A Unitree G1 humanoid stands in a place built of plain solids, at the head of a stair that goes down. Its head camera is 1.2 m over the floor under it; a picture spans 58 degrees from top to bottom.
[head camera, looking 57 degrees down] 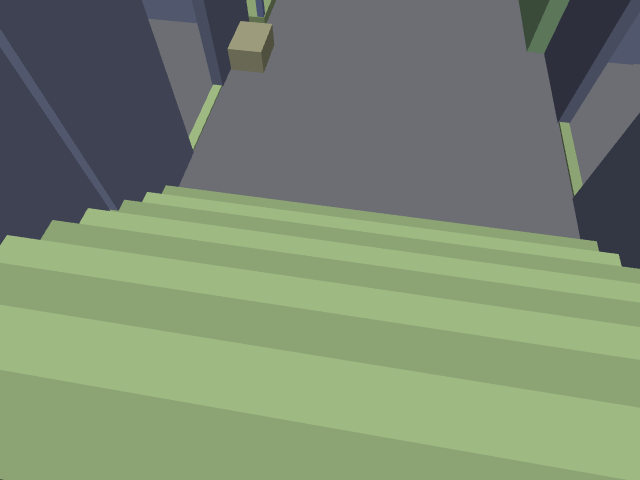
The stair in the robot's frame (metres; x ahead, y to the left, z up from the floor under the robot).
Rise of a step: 0.21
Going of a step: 0.25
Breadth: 3.69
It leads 9 degrees to the right of straight ahead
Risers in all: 9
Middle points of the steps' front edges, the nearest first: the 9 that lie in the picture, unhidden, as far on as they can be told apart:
0.19 -0.11 0.00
0.43 -0.15 -0.21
0.68 -0.19 -0.42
0.92 -0.23 -0.62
1.17 -0.27 -0.83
1.41 -0.31 -1.04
1.65 -0.35 -1.25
1.90 -0.39 -1.46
2.14 -0.43 -1.67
